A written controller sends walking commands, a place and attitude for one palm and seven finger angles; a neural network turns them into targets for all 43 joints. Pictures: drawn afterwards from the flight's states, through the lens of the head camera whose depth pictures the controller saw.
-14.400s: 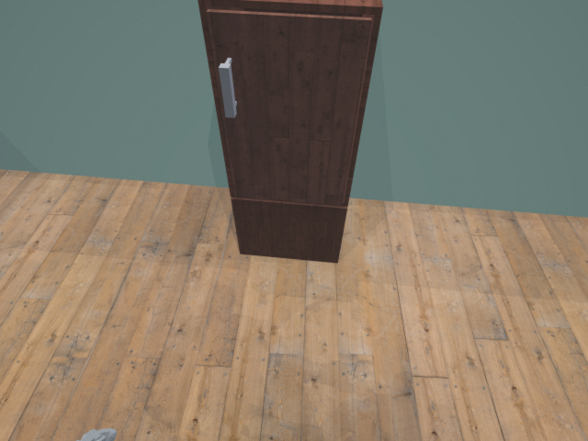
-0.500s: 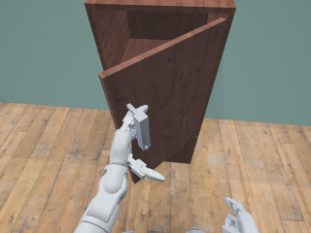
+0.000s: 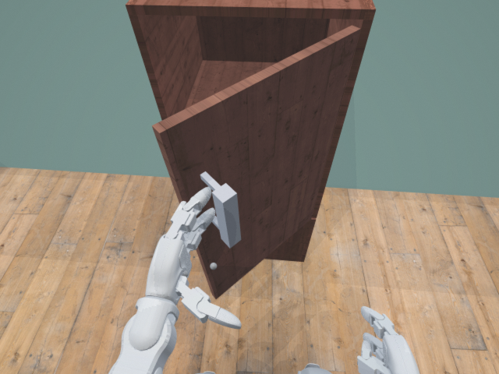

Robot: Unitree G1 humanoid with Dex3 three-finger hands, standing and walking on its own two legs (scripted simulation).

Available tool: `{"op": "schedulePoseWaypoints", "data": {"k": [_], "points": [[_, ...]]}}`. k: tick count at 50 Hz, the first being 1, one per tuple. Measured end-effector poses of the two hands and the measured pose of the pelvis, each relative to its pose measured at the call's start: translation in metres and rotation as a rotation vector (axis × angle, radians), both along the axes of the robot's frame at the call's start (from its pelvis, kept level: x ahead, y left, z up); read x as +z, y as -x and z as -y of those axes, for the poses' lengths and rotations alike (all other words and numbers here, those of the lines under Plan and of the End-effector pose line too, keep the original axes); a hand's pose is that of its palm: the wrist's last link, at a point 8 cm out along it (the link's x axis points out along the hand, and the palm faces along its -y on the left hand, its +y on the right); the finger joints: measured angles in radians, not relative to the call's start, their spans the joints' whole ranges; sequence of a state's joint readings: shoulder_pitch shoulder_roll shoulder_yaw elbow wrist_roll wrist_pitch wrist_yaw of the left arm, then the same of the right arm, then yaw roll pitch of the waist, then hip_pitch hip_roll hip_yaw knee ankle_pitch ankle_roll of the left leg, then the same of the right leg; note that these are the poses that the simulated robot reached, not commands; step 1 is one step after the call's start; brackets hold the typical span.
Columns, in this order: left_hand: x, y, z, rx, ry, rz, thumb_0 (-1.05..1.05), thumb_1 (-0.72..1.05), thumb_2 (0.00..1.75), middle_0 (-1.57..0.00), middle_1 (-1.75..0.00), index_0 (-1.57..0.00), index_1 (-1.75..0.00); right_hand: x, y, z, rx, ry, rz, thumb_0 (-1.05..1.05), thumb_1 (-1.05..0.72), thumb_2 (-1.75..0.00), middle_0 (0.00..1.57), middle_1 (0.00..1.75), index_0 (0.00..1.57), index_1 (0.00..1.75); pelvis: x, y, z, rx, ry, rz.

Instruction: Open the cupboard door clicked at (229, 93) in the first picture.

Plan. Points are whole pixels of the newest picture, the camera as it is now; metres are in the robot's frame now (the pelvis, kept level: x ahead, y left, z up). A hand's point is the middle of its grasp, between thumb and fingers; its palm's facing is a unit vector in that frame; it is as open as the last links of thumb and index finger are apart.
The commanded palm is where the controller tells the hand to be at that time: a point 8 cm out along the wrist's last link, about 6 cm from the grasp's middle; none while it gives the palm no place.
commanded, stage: slide the hand sideways off the handle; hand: left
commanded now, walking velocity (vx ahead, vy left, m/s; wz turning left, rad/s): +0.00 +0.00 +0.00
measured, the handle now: (219, 210) +0.35 +0.07 +0.07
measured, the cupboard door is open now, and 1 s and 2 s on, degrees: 47 46 46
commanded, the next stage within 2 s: draw the hand back to the body in 0.56 s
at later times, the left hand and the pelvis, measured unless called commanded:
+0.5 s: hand (170, 286) +0.23 +0.13 +0.07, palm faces -0.05 -1.00 -0.05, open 16.2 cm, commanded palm +0.20 +0.19 +0.07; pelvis +0.01 -0.01 -0.01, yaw +1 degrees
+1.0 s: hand (134, 289) +0.21 +0.16 +0.10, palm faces -0.07 -1.00 -0.07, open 16.3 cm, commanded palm +0.18 +0.22 +0.11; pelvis +0.01 +0.01 +0.00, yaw +1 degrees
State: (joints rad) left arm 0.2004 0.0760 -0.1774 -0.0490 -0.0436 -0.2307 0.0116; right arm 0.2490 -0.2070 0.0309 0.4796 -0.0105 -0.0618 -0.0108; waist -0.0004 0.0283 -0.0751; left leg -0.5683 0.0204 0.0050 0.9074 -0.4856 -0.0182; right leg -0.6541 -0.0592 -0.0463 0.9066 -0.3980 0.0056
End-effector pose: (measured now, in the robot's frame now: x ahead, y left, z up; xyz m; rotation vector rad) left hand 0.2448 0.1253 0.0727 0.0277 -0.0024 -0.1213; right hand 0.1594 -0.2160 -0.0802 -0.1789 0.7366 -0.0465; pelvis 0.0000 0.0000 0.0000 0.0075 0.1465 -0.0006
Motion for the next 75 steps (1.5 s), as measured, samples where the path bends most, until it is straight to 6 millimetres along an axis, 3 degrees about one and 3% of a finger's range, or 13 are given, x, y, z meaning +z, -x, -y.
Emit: {"op": "schedulePoseWaypoints", "data": {"k": [12, 28, 37, 48, 59, 65, 75], "points": [[-0.002, 0.013, -0.019, 0.005, -0.010, -0.017, -0.02, -0.50, 0.30, -0.19, -0.32, -0.18, -0.32, 0.003, -0.019, 0.009, 0.007, 0.014, 0.056, 0.01, -0.91, -0.90, 0.20, 0.30, 0.20, 0.30, -0.004, -0.005, 0.008, 0.011, 0.001, -0.013], [-0.004, 0.038, -0.063, 0.066, -0.031, -0.033, -0.02, -0.50, 0.30, -0.16, -0.31, -0.17, -0.31, 0.000, -0.016, 0.018, -0.005, 0.040, 0.064, 0.01, -0.91, -0.90, 0.20, 0.30, 0.20, 0.30, -0.009, -0.008, 0.009, 0.020, 0.012, -0.025], [-0.003, 0.041, -0.061, 0.014, -0.010, -0.019, -0.02, -0.50, 0.30, -0.15, -0.30, -0.15, -0.30, 0.001, -0.016, 0.011, -0.008, 0.046, 0.099, 0.01, -0.91, -0.90, 0.20, 0.30, 0.20, 0.30, -0.013, -0.005, 0.001, 0.020, 0.019, -0.027], [0.030, 0.048, -0.084, 0.056, -0.044, 0.014, -0.02, -0.50, 0.30, -0.15, -0.30, -0.15, -0.30, 0.016, -0.018, -0.010, 0.001, 0.008, 0.141, 0.02, -0.91, -0.90, 0.20, 0.30, 0.20, 0.30, -0.003, -0.008, -0.007, 0.019, 0.028, 0.016], [0.052, 0.058, -0.112, 0.087, -0.058, 0.016, -0.02, -0.47, 0.32, -0.15, -0.30, -0.15, -0.30, 0.032, -0.027, -0.014, 0.021, 0.022, 0.184, 0.02, -0.91, -0.90, 0.20, 0.30, 0.20, 0.30, 0.008, -0.011, -0.010, 0.024, 0.035, 0.063], [0.076, 0.066, -0.129, 0.296, -0.266, 0.013, -0.01, -0.34, 0.37, -0.16, -0.30, -0.16, -0.30, 0.043, -0.029, -0.015, 0.009, 0.049, 0.174, 0.02, -0.91, -0.90, 0.20, 0.30, 0.20, 0.30, 0.021, -0.015, -0.011, 0.015, 0.030, 0.103], [0.097, 0.071, -0.151, 0.453, -0.358, 0.016, -0.01, -0.02, 0.51, -0.17, -0.30, -0.17, -0.30, 0.047, -0.032, -0.022, 0.026, 0.055, 0.119, 0.01, -0.91, -0.90, 0.20, 0.30, 0.20, 0.30, 0.040, -0.020, -0.015, 0.009, 0.021, 0.168]]}}
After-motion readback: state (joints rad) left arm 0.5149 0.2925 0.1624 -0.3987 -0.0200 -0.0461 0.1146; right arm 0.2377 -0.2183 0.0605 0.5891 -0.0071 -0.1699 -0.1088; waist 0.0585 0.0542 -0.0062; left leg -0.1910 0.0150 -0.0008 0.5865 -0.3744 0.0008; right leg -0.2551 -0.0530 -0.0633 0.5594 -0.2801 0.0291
